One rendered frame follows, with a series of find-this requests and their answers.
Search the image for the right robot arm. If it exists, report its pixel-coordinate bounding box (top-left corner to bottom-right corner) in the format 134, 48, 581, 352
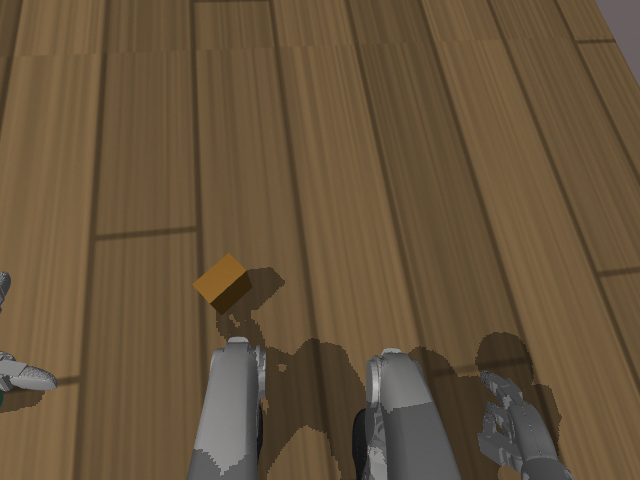
521, 458, 574, 480

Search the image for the right robot hand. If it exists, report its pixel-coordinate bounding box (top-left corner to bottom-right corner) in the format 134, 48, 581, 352
477, 370, 559, 473

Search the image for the left robot hand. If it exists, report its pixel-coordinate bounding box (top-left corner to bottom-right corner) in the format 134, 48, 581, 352
0, 271, 58, 392

